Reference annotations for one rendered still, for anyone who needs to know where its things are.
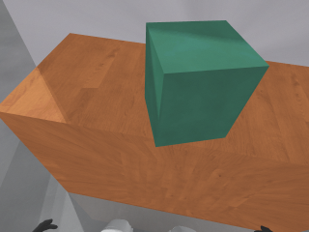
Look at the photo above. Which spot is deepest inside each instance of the pedestal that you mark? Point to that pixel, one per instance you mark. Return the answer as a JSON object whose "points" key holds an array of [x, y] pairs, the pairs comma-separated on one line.
{"points": [[82, 113]]}

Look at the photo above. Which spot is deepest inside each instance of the robot left thigh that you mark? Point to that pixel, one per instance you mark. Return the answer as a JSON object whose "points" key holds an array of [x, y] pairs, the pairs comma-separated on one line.
{"points": [[117, 225]]}

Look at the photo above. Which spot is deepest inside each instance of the carton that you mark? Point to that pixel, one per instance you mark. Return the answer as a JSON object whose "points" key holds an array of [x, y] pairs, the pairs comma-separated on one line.
{"points": [[199, 75]]}

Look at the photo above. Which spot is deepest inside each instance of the robot left hand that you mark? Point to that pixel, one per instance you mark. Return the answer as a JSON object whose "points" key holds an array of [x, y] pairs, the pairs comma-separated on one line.
{"points": [[45, 225]]}

